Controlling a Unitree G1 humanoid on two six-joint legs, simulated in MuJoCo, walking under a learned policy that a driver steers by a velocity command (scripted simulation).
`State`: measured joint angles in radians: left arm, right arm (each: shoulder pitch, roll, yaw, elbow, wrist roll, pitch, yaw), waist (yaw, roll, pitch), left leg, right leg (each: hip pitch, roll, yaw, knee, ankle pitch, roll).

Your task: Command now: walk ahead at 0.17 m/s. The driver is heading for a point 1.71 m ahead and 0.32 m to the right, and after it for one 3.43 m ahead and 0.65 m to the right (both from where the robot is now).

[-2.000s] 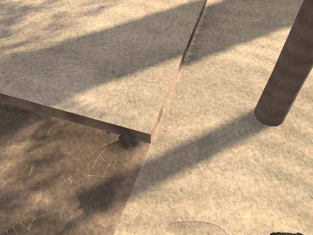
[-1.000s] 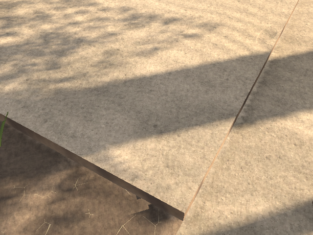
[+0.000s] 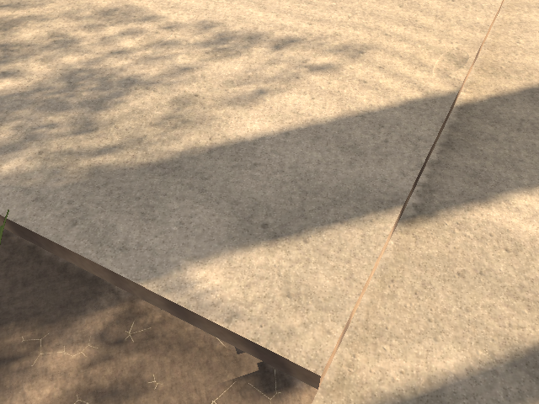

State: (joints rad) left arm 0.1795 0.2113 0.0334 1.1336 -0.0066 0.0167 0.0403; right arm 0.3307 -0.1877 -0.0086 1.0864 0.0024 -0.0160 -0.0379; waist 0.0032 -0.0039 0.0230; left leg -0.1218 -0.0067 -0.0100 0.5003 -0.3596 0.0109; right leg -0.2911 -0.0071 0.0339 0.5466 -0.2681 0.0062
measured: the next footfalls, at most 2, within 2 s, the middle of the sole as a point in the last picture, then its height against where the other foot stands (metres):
left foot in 0.48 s outside the picture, level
right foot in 1.98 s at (336, 400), level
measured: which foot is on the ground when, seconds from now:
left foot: down 0.00-0.18, up 0.20-0.46, down 0.48-1.00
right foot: down 0.00-1.00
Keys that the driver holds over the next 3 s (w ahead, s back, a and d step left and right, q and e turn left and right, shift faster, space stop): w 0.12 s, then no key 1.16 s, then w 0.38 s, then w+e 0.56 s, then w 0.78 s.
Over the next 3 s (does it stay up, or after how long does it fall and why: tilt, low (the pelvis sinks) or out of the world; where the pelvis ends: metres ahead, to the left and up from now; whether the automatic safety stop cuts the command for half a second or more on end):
stays up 0.89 -0.13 0.08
